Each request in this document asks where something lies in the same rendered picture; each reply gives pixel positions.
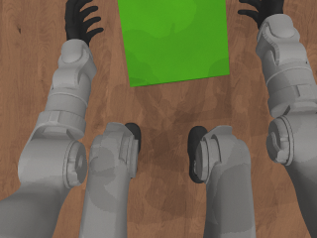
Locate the left robot upper arm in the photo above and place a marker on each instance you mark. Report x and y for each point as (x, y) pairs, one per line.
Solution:
(48, 170)

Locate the carton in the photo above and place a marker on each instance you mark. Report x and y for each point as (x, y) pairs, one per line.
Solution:
(169, 41)

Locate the robot right shin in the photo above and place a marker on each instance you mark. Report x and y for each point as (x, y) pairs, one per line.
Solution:
(226, 130)

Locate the robot right thigh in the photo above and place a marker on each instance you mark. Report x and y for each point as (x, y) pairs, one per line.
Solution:
(230, 209)

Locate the robot right hand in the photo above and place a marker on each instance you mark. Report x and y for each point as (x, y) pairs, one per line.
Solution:
(265, 9)

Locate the right robot forearm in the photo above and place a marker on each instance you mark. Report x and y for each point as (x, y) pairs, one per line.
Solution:
(288, 76)

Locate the left robot forearm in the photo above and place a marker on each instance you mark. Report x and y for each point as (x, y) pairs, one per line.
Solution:
(64, 115)

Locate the right robot upper arm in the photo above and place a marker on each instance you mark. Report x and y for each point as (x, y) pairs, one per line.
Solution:
(292, 141)

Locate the robot left hand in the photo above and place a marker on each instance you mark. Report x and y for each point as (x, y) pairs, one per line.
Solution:
(75, 28)

